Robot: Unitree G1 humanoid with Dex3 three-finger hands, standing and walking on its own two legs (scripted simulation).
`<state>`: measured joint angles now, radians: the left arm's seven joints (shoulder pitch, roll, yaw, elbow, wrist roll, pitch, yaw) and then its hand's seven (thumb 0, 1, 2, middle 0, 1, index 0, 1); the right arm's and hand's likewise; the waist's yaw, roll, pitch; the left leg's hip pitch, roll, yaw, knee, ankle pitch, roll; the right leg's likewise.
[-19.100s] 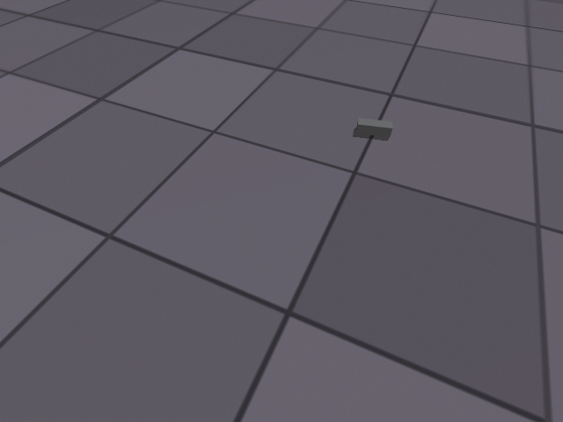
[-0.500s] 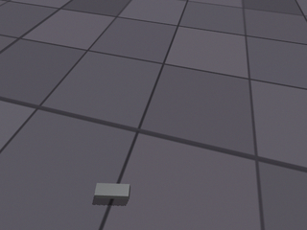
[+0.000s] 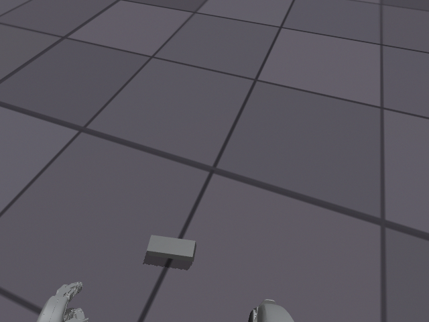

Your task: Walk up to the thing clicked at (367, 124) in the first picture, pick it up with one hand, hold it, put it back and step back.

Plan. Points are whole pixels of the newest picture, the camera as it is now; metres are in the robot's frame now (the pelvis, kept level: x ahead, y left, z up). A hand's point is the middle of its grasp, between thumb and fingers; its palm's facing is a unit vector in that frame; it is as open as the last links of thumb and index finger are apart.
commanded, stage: walk up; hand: left
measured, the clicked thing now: (172, 248) +0.51 +0.21 -0.71
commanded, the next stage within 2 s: none
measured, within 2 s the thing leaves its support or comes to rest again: neither
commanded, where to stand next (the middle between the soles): +0.04 +0.00 m, yaw -8 degrees
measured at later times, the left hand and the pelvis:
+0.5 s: hand out of the picture +0.04 +0.27 -0.12, palm faces -0.06 -0.93 -0.37, open 7.4 cm; pelvis +0.00 +0.01 +0.03, yaw -3 degrees
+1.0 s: hand out of the picture +0.09 +0.25 -0.12, palm faces -0.13 -0.93 -0.35, open 7.4 cm; pelvis +0.01 +0.00 +0.03, yaw -6 degrees
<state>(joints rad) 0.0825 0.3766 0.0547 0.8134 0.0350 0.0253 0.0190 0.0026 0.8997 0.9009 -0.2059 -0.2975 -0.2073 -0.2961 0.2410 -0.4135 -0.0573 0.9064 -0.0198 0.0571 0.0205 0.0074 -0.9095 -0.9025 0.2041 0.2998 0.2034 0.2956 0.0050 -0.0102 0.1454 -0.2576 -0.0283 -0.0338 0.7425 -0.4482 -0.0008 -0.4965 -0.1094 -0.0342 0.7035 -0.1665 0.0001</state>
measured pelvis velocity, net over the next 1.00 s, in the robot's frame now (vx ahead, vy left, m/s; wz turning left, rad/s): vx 0.01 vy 0.00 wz -0.11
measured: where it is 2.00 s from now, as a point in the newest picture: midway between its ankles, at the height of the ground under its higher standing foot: outside the picture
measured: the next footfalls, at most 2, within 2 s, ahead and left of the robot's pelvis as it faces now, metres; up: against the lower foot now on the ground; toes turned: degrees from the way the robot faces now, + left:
right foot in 0.28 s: +0.02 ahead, -0.12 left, +0.00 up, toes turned -5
left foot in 0.56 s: +0.13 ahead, +0.13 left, +0.00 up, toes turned -6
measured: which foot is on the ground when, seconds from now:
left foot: down 0.00-0.32, up 0.34-0.54, down 0.56-1.00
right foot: down 0.00-0.02, up 0.04-0.26, down 0.28-1.00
